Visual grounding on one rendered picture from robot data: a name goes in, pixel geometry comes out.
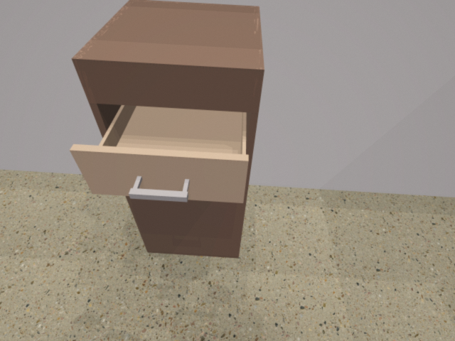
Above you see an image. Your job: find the handle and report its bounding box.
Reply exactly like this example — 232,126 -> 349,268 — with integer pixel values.
129,176 -> 190,202

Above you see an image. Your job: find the drawer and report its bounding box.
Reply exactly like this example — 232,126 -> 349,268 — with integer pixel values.
70,105 -> 249,203

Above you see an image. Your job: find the cabinet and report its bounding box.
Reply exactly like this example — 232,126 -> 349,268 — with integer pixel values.
72,0 -> 264,259

